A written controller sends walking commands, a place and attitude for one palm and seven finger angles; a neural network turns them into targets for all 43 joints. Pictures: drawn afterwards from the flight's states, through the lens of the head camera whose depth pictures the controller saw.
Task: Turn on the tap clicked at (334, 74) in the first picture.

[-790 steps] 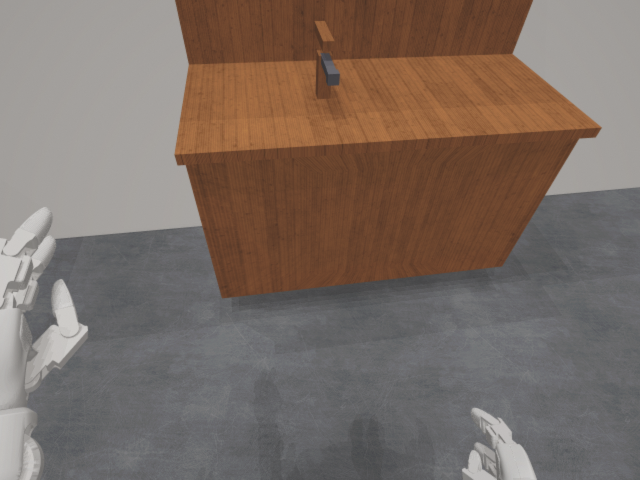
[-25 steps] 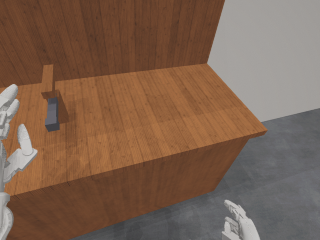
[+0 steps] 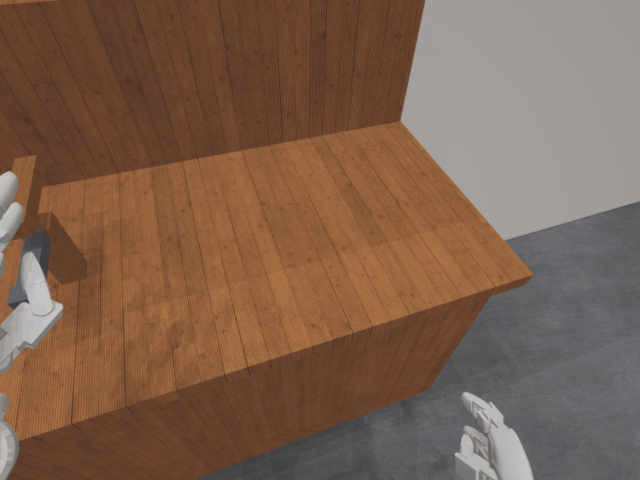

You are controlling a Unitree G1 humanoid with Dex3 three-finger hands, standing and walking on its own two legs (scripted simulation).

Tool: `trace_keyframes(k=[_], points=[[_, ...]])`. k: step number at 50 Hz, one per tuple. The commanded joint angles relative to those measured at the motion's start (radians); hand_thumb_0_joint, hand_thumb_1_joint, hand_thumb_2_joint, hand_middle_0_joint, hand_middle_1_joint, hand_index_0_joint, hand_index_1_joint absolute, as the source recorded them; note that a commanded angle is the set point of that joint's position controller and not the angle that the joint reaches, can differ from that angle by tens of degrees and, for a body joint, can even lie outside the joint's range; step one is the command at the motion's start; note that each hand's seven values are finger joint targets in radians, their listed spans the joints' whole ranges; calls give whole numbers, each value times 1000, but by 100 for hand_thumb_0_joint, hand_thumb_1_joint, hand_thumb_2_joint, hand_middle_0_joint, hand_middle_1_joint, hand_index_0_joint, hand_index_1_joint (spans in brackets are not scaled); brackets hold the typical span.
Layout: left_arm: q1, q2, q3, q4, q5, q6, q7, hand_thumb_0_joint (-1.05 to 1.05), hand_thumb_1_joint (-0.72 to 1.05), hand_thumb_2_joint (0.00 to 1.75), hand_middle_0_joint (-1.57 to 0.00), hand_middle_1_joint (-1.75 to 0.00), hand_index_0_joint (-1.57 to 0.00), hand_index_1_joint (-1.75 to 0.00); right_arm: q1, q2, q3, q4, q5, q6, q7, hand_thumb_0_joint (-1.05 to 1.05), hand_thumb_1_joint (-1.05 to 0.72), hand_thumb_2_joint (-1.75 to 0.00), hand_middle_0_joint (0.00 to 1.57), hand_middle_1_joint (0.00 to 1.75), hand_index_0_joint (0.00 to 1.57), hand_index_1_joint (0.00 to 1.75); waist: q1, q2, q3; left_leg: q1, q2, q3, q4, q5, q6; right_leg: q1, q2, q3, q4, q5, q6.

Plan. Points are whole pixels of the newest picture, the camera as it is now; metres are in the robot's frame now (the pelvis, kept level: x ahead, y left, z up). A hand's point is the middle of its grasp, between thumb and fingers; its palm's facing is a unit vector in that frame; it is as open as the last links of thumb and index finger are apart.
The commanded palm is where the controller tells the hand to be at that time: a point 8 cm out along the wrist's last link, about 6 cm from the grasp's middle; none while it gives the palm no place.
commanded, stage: come to a stop and stand still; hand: left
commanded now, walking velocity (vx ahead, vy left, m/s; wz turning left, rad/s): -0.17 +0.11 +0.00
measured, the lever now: (29, 298) +0.29 +0.37 +0.07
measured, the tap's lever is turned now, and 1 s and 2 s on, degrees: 0 0 0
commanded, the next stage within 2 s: look again from close up in 1.82 s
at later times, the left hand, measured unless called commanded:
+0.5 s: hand (7, 390) +0.16 +0.27 +0.16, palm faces +0.32 -0.88 -0.36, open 7.4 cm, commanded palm +0.11 +0.31 +0.18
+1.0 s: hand out of the picture +0.09 +0.32 +0.18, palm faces +0.48 -0.81 -0.34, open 7.5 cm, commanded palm +0.03 +0.34 +0.18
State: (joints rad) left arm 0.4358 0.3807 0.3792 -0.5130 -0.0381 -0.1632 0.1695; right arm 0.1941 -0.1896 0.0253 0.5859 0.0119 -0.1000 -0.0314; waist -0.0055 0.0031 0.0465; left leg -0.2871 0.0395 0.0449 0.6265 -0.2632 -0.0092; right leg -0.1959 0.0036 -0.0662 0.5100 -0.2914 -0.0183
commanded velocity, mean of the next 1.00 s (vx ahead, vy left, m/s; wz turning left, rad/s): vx -0.01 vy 0.00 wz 0.00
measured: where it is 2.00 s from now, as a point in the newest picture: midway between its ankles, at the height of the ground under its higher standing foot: outside the picture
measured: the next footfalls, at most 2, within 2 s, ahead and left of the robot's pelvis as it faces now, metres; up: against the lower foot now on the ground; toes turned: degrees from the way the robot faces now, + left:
left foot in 1.34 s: -0.09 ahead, +0.18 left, +0.00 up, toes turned +3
right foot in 1.56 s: -0.09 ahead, -0.01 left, +0.00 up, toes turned +5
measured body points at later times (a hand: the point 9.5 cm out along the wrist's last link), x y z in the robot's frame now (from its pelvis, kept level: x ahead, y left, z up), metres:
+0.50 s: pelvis -0.06 +0.04 +0.00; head -0.05 +0.05 +0.45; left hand +0.14 +0.31 +0.18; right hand +0.11 -0.20 -0.06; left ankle +0.01 +0.12 -0.73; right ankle -0.01 -0.11 -0.73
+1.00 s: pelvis -0.12 +0.05 +0.00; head -0.12 +0.07 +0.44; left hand +0.05 +0.36 +0.19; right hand +0.08 -0.16 -0.07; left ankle +0.00 +0.13 -0.73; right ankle -0.02 -0.10 -0.73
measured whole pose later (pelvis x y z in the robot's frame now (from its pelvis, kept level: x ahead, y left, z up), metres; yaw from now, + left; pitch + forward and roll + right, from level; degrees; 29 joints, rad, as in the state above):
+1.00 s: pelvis -0.12 +0.05 +0.00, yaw +3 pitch -6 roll -2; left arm 0.33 0.35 0.37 -0.43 -0.01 -0.22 0.09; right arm 0.21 -0.20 0.01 0.60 0.00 -0.15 0.00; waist 0.05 -0.01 0.09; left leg -0.35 -0.01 0.07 0.58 -0.30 0.04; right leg -0.28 -0.01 0.02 0.54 -0.30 0.00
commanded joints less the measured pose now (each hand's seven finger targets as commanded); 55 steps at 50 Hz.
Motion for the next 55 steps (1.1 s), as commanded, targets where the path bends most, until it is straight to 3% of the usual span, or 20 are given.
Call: trace_keyframes(k=[1,4,6,10,11,12,13,14,15,17,21,24,28,35,44,48,50,52,53,55], points=[[38,136,92,-151,-9,-49,11,0,90,90,-20,-30,-20,-30,-75,-111,-41,-160,2,-41,-22,0,-90,-90,20,30,20,30,18,-53,-203,-44,-11,-25,-35,148,-7,169,-224,184,-48,830,-75],[-3,150,94,-155,-9,-43,6,0,90,90,-20,-30,-20,-30,-90,-116,-43,-170,-3,-28,-35,0,-90,-90,20,30,20,30,22,-102,-212,54,15,-29,-109,345,6,109,-163,139,-51,696,-22],[-21,139,75,-173,-8,-34,5,0,90,90,-20,-30,-20,-30,-108,-126,-47,-174,-4,-19,-45,0,-90,-90,20,30,20,30,24,-40,-236,144,60,-48,-130,511,21,75,-118,105,-46,606,0],[-37,161,82,-209,-10,-25,7,0,90,90,-20,-30,-20,-30,-124,-128,-50,-177,-2,-15,-51,0,-90,-90,20,30,20,30,29,65,-228,134,81,-74,-189,426,24,70,-70,95,-81,377,9],[-1073,907,627,-357,142,-145,-7,0,90,90,-20,-30,-20,-30,50,-140,-81,-141,-57,-74,-36,0,-90,-90,20,30,20,30,53,-134,19,-90,48,-24,0,269,45,-109,-131,201,-246,421,68],[-467,300,233,259,45,-88,-58,0,90,90,-20,-30,-20,-30,-27,-46,-43,-79,-19,-76,-21,0,-90,-90,20,30,20,30,42,-174,-161,52,-90,-35,-42,181,23,-59,-191,245,-183,482,-83],[-313,173,113,200,26,-99,-70,0,90,90,-20,-30,-20,-30,-19,-116,-78,-162,-2,-90,-14,0,-90,-90,20,30,20,30,65,-53,-152,86,-20,-12,-109,186,9,13,-199,314,-151,614,-48],[-262,142,52,24,-3,-125,-68,0,90,90,-20,-30,-20,-30,-18,-129,-77,-152,0,-93,-4,0,-90,-90,20,30,20,30,50,74,-225,99,-19,-27,-174,215,21,114,-171,220,-97,535,-23],[-173,39,-33,-27,-22,-130,-69,0,90,90,-20,-30,-20,-30,-48,-125,-77,-159,13,-100,12,0,-90,-90,20,30,20,30,48,159,-255,167,21,-40,-197,330,37,101,-121,166,-51,402,-6],[-95,96,-10,-137,-12,-124,-59,0,90,90,-20,-30,-20,-30,-59,-145,-80,-184,2,-101,32,0,-90,-90,20,30,20,30,61,141,-241,110,73,-104,-214,343,53,77,-76,115,-33,240,7],[-69,180,103,-132,-11,-129,-42,0,90,90,-20,-30,-20,-30,-83,-142,-60,-193,5,-97,18,0,-90,-90,20,30,20,30,50,22,-129,-108,75,-139,-320,-150,57,82,-52,80,-54,-17,10],[-148,202,141,-107,-5,-149,-43,0,90,90,-20,-30,-20,-30,-75,-137,-58,-191,4,-104,-4,0,-90,-90,20,30,20,30,39,43,-58,-153,61,-145,-337,-327,63,29,-47,112,-101,-148,7],[-255,176,104,-128,10,-164,-48,0,90,90,-20,-30,-20,-30,-65,-138,-56,-174,2,-125,-7,0,-90,-90,20,30,20,30,34,126,-75,-114,59,-139,-341,-344,64,38,-30,97,-79,-122,-3],[-209,121,50,-84,32,-141,-56,0,90,90,-20,-30,-20,-30,-61,-136,-59,-143,9,-136,19,0,-90,-90,20,30,20,30,40,136,-64,-176,82,-154,-413,-439,55,103,21,45,9,-79,6],[-223,151,95,-115,29,-125,-65,0,90,90,-20,-30,-20,-30,-63,-123,-66,-135,-6,-103,15,0,-90,-90,20,30,20,30,30,21,-44,-66,6,-56,-236,-372,27,-77,-14,115,-128,-215,-27],[-245,130,80,-125,27,-108,-70,0,90,90,-20,-30,-20,-30,-58,-127,-71,-129,-4,-97,14,0,-90,-90,20,30,20,30,24,45,-69,-6,14,-58,-218,-371,24,-127,-2,90,-67,-225,-24],[-254,138,86,-159,25,-99,-72,0,90,90,-20,-30,-20,-30,-67,-127,-74,-135,3,-97,17,0,-90,-90,20,30,20,30,26,123,-85,-27,41,-73,-285,-414,30,-99,31,47,34,-200,-15],[-268,130,82,-160,25,-88,-70,0,90,90,-20,-30,-20,-30,-75,-126,-79,-145,6,-98,20,0,-90,-90,20,30,20,30,31,217,-91,-202,121,-129,-412,-529,56,52,81,-15,253,-160,6],[-261,137,96,-141,26,-86,-72,0,90,90,-20,-30,-20,-30,-68,-126,-87,-146,4,-96,25,0,-90,-90,20,30,20,30,38,231,-90,-284,139,-125,-436,-542,63,123,94,-32,304,-152,9],[-220,147,112,-131,28,-87,-78,0,90,90,-20,-30,-20,-30,-61,-123,-89,-152,8,-95,36,0,-90,-90,20,30,20,30,47,151,-98,-252,122,-77,-375,-506,58,142,74,-34,174,-134,-4]])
